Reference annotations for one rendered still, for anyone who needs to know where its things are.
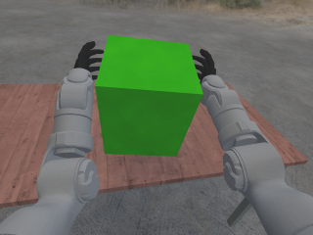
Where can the carton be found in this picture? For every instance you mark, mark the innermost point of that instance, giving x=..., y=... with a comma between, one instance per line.
x=148, y=92

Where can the table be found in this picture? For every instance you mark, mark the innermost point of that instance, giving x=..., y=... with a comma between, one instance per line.
x=27, y=119

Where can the right robot forearm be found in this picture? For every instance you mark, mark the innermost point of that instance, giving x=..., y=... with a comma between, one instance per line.
x=233, y=125

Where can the robot right hand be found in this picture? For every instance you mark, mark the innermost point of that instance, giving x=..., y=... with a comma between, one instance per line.
x=207, y=67

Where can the robot left hand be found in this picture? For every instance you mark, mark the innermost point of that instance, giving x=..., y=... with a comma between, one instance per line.
x=83, y=61

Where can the left robot upper arm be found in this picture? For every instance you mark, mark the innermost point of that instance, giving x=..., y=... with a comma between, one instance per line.
x=63, y=187

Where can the right robot upper arm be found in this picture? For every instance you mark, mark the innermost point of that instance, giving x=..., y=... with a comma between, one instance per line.
x=257, y=171

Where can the left robot forearm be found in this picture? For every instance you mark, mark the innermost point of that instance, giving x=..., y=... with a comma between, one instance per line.
x=71, y=136

